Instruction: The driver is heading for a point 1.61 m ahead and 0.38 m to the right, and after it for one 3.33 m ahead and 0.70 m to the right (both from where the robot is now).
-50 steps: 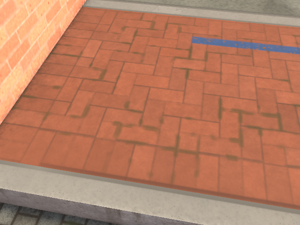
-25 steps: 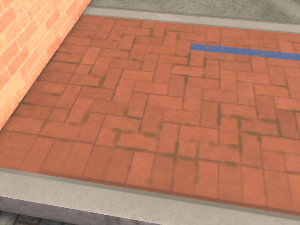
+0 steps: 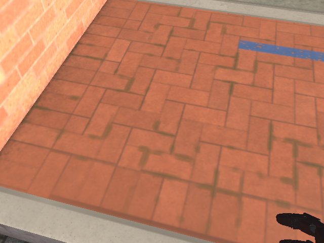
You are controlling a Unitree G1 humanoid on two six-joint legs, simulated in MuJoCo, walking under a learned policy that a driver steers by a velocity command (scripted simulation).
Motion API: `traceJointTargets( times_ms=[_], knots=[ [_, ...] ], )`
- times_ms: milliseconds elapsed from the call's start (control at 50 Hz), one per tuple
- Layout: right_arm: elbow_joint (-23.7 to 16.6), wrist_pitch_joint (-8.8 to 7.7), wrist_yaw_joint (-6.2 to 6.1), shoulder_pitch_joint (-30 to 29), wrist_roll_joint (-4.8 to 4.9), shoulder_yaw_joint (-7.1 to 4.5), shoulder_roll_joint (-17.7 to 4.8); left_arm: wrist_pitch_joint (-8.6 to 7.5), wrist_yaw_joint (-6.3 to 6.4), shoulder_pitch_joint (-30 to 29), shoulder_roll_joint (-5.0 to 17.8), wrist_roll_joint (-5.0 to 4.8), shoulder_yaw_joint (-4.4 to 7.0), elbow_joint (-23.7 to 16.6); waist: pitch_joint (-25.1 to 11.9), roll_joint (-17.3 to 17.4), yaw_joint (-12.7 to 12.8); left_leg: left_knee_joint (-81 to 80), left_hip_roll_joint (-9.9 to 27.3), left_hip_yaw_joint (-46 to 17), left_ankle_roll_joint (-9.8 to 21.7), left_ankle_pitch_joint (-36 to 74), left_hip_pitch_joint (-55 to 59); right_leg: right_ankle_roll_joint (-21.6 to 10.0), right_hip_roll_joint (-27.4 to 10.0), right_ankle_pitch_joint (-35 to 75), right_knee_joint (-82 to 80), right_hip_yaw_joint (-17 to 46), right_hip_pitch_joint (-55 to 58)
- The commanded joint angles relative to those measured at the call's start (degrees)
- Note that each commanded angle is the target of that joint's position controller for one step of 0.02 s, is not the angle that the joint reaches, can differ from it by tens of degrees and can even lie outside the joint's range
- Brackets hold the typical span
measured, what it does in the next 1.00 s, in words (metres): climbs: left foot 0.03 m lower, then right foot 0.17 m higher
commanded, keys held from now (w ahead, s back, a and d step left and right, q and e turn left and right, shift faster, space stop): w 0.54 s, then no key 0.46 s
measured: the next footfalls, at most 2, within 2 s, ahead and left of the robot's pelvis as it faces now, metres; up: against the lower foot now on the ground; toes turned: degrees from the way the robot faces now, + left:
left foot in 0.02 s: +0.16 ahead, +0.11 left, -0.03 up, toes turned +0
right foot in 0.52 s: +0.47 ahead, -0.09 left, +0.13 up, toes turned -4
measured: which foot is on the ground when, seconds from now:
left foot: up 0.00-0.00, down 0.02-0.54, up 0.56-0.98, down 1.00-1.00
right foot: down 0.00-0.02, up 0.04-0.50, down 0.52-1.00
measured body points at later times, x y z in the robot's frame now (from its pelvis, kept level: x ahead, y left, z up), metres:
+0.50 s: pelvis +0.27 +0.01 +0.00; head +0.31 +0.02 +0.45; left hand +0.52 +0.13 -0.07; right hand +0.14 -0.18 -0.13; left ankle +0.12 +0.11 -0.74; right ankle +0.43 -0.09 -0.56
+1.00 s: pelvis +0.50 +0.00 +0.16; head +0.51 -0.01 +0.61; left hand +0.52 +0.24 +0.01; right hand +0.66 -0.22 +0.04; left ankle +0.61 +0.11 -0.58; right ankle +0.43 -0.08 -0.58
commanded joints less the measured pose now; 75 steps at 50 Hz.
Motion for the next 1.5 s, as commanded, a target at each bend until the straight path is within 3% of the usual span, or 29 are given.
traceJointTargets(
  times_ms=[20, 40, 60, 100, 180, 220, 320, 400, 420, 460, 480, 520, 540, 560, 580, 600, 640, 680, 740, 780, 840, 900, 980, 1020, 1040, 1060, 1120, 1180, 1500],
  knots=[
    [6.7, 0.36, -0.68, 27.9, -0.28, -4.24, -9.6, 0.26, -0.20, -7.4, 8.3, 0.99, 1.06, -5.6, -10.1, -4.4, -17.5, 0.4, 1.7, -0.4, 2.9, 3.3, 37.6, -4.4, -5.4, 42.4, 32.5, 1.8, -23.6],
    [9.4, 0.57, -0.60, 31.6, -1.74, -3.96, -13.7, -0.58, -1.07, -0.4, -1.9, 3.31, -1.41, -5.8, -14.6, 17.6, -10.7, 8.4, 13.4, -14.8, 5.4, 24.7, 51.1, -1.8, 2.1, -11.9, 59.1, 1.8, -42.1],
    [8.9, 0.87, 0.21, 34.2, -2.09, -4.16, -14.2, -1.95, -1.18, 9.5, -1.7, -0.81, -1.82, -3.0, -23.6, 16.8, -10.1, -0.8, 21.6, -35.4, 15.2, 13.6, 52.8, -2.6, 6.7, -13.1, 70.2, 10.6, -47.6],
    [8.4, 1.16, 1.08, 25.8, 0.09, -2.99, -7.2, -2.48, -1.17, -4.0, 5.1, -2.66, -0.39, -6.8, -7.6, 2.6, -9.8, -11.2, 18.0, -30.8, 13.7, -20.1, 37.5, -3.2, -1.2, -1.7, 74.7, 3.5, -58.3],
    [8.6, 1.16, 0.93, 18.8, -2.29, 0.04, -1.5, 0.56, -0.54, -5.4, 0.9, -0.64, -0.60, -9.2, 1.2, 4.5, -3.2, -16.1, 12.8, -19.5, 11.3, -19.0, 12.0, -3.0, -6.6, 7.3, 80.5, 2.5, -56.1],
    [12.3, 2.02, 0.47, 26.4, -2.21, 0.68, -0.4, 1.89, -0.45, -5.3, -3.7, -0.84, -1.86, -9.5, 2.1, 7.2, -4.5, -16.1, 12.5, -16.3, 12.9, -15.3, 10.1, -1.8, -4.6, 2.6, 98.8, -1.9, -64.8],
    [16.4, 3.93, -1.26, 36.2, -2.38, 3.41, 2.1, 0.63, -0.67, -19.9, -9.3, -0.90, -6.91, -20.7, 7.2, 0.1, -6.0, -12.9, 15.5, -15.5, 9.1, -16.1, 19.5, -4.5, -2.3, 1.4, 120.3, 5.3, -100.0],
    [13.9, 4.73, -3.61, 34.4, -1.23, 3.89, -0.9, -0.74, -2.26, -30.7, -8.8, 2.48, -10.05, -31.2, 0.3, -3.2, -4.5, -24.2, 9.5, -7.1, 8.3, -8.4, 1.5, -2.4, -5.6, 14.8, 84.3, -8.6, -73.4],
    [15.3, 4.61, -4.20, 38.5, 0.91, 3.43, -1.4, -1.11, -1.97, -35.1, -10.0, 2.93, -10.42, -33.4, -2.1, -1.7, -6.0, -26.8, 11.3, -8.3, 8.9, -2.1, 7.1, -2.8, -6.5, 13.6, 80.0, -8.7, -68.6],
    [14.5, 3.53, -3.84, 37.8, 2.12, 3.20, -4.0, -1.36, -1.93, -30.8, -6.0, 1.12, -9.25, -32.4, -6.2, 3.2, -2.8, -23.0, 9.3, -1.4, 8.0, 37.6, 11.4, -5.7, -1.7, 8.5, 62.4, -16.1, -47.9],
    [13.9, 2.29, -3.59, 39.0, 0.60, 1.81, -7.9, 2.96, -1.00, -24.5, -6.0, 1.25, -8.64, -28.0, -7.5, 5.5, -2.9, -14.6, 8.8, 3.9, 8.8, 64.8, 20.7, -8.4, 3.8, -8.5, 58.8, -18.1, -45.5],
    [13.8, 1.60, -2.71, 37.3, -0.61, 0.19, -9.2, 3.19, -1.29, -4.7, -1.4, 1.93, -5.56, -23.4, -16.4, 13.9, 5.9, 9.9, 12.5, 1.8, 6.4, 81.4, 29.9, -12.2, 4.6, -5.3, 48.2, -7.8, -33.6],
    [11.1, 0.25, -1.93, 38.2, 0.66, 0.12, -5.5, 2.57, -1.32, 4.7, 4.7, 3.99, -2.84, -20.3, -23.6, 5.0, 8.0, 29.6, 8.0, 1.5, 4.0, 61.5, 17.7, -17.2, -7.8, -12.7, 38.1, 17.5, -19.8],
    [7.7, -0.35, 0.93, 33.8, -1.01, -0.45, -0.5, 4.38, -0.29, 5.5, 11.7, 3.05, -0.49, -16.6, -21.7, -15.3, 7.0, 53.4, -8.0, 0.6, 0.9, -8.6, -1.5, -23.5, -17.0, -7.7, 7.4, 52.1, -14.3],
    [5.6, -0.34, 1.68, 33.0, -3.82, -0.63, 2.2, 4.46, -0.04, -2.9, 11.3, 2.68, 0.27, -16.6, -17.6, -11.4, 1.7, 73.0, -7.0, -9.2, 1.3, -15.2, -11.3, -23.4, -19.5, -5.4, 3.6, 59.5, -18.2],
    [5.0, -0.50, 2.52, 26.2, -0.65, 1.13, 5.8, 2.06, -0.78, -6.9, 4.4, 3.31, -2.40, -17.7, -11.8, -10.4, 2.1, 82.5, -9.3, -13.1, 2.5, -19.8, -16.4, -22.2, -22.0, 5.5, 0.3, 54.5, -23.9],
    [-0.8, 1.31, 0.38, 21.8, -0.92, 2.09, 5.4, -0.39, -3.47, -14.0, -7.3, 2.84, -5.01, -13.5, -1.4, 0.3, -4.9, 85.8, -4.2, -9.2, 4.9, -20.3, -18.6, -15.6, -17.9, 13.1, 8.3, 29.9, -39.0],
    [-1.3, 3.19, -1.30, 26.4, -0.05, 1.74, 3.2, -1.13, -4.40, -15.6, -9.5, 3.21, -5.06, -9.9, 0.3, -0.6, -10.0, 81.1, -3.0, -10.7, 5.7, -18.5, -17.1, -12.0, -13.4, 16.0, 6.6, 16.0, -42.0],
    [-3.1, 3.33, -2.56, 24.6, -0.25, 2.26, 2.5, -1.56, -3.55, -16.4, -5.6, 2.37, -4.02, -9.1, 1.8, -2.2, -11.5, 54.7, -2.3, -8.4, 3.1, -12.9, -15.3, -10.8, -7.2, 30.8, 1.7, -1.0, -40.9],
    [-3.1, 2.93, -2.75, 21.0, -1.38, 1.65, 1.4, -1.79, -1.84, -15.8, -5.7, 4.21, -4.80, -9.2, -4.3, -4.0, -10.5, 36.0, -2.0, -2.9, -0.2, -4.2, -6.9, -10.7, -4.0, 48.4, -0.1, -8.1, -35.5],
    [-3.7, 2.58, -1.48, 14.7, -0.93, 2.03, 3.1, -1.61, -0.04, -9.8, 2.2, 1.98, -2.98, -7.7, -9.3, -7.1, -6.0, 15.9, -1.4, 2.7, -3.6, -2.4, -1.6, -10.4, -6.0, 60.4, -1.0, -7.8, -19.7],
    [-3.9, 3.38, -0.59, 9.8, -0.94, 1.73, 2.4, 0.38, 0.61, -5.5, 4.7, 1.17, -1.83, -6.1, -6.7, -8.1, -2.8, 8.1, -0.2, 2.3, -3.2, -4.4, -4.3, -9.8, -10.1, 58.7, 1.5, -4.7, -10.4],
    [-1.8, 2.97, -0.72, 11.7, -1.69, 0.05, -1.4, 1.05, -0.43, -8.2, 3.7, 1.04, -1.10, -6.1, -4.1, -7.8, -4.3, -4.6, 0.0, 2.4, 0.0, -1.4, 5.8, -11.1, -10.5, 44.3, 5.6, -1.3, -13.2],
    [-0.5, 2.62, -2.00, 16.0, -3.06, -1.85, -7.6, 0.00, -0.62, -6.3, 2.9, 2.57, -1.06, -6.2, -8.5, -1.5, -3.7, -0.3, 6.0, -3.5, 3.3, 28.8, 21.8, -7.5, -5.0, 31.9, 12.3, -3.2, -21.0],
    [0.9, 3.33, -2.42, 17.7, -3.25, -1.31, -5.2, -0.11, -0.74, 0.4, -2.6, 2.87, -2.54, -4.2, -14.4, 6.0, -1.5, 2.5, 11.1, -9.3, 10.7, 30.4, 31.9, -4.4, -2.7, 16.9, 15.1, -3.7, -28.5],
    [1.4, 3.93, -2.19, 18.7, -2.58, -0.34, -0.3, 0.56, -0.44, -1.5, -1.5, 2.37, -2.40, -3.3, -14.1, 5.5, -3.7, 0.0, 12.5, -12.6, 13.2, 22.1, 29.6, -3.0, -1.6, 6.7, 17.4, -3.7, -28.4],
    [0.6, 4.30, -1.87, 9.9, -1.54, -0.22, -0.5, 3.34, 0.63, -7.2, 1.3, 2.21, -1.61, -4.4, -6.8, 2.7, -2.0, -3.6, 9.2, -12.1, 8.9, 1.0, 19.1, -2.7, -2.0, 7.5, 10.6, -1.6, -26.8],
    [2.0, 3.60, -1.60, 10.8, -0.88, -1.10, -2.2, 4.32, 1.08, -5.4, 3.8, 1.93, -1.07, -2.6, -7.2, -0.3, -3.0, -1.3, 4.5, -6.8, 5.4, 7.6, 16.9, -3.3, -2.4, 14.9, 8.2, -1.6, -20.5],
    [7.6, 5.58, -3.30, 9.4, -0.77, -2.26, -2.1, 4.44, 1.07, -6.1, 1.2, 1.86, -1.38, 0.5, -1.7, -1.8, -4.1, -1.5, 2.1, -3.4, 3.5, -2.8, 18.5, -5.0, -3.1, 11.5, 4.1, -1.3, -24.4]
  ],
)
Velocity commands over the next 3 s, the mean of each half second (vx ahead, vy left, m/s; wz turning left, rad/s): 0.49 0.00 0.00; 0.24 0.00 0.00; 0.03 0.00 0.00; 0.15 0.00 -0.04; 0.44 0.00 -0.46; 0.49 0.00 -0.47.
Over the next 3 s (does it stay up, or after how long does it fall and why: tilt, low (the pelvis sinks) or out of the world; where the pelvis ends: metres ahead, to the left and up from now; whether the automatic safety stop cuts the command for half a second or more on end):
stays up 1.10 -0.14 0.14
